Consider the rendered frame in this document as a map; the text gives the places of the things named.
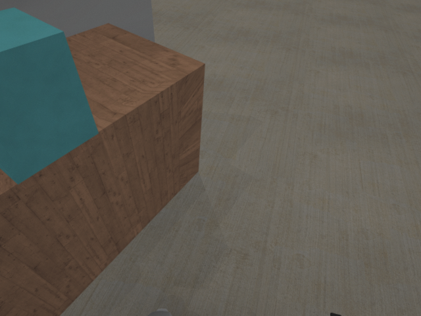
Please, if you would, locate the carton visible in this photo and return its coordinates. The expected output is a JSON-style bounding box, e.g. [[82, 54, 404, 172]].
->
[[0, 7, 98, 184]]

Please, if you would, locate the pedestal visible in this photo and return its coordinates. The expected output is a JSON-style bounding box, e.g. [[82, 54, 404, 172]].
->
[[0, 23, 205, 316]]

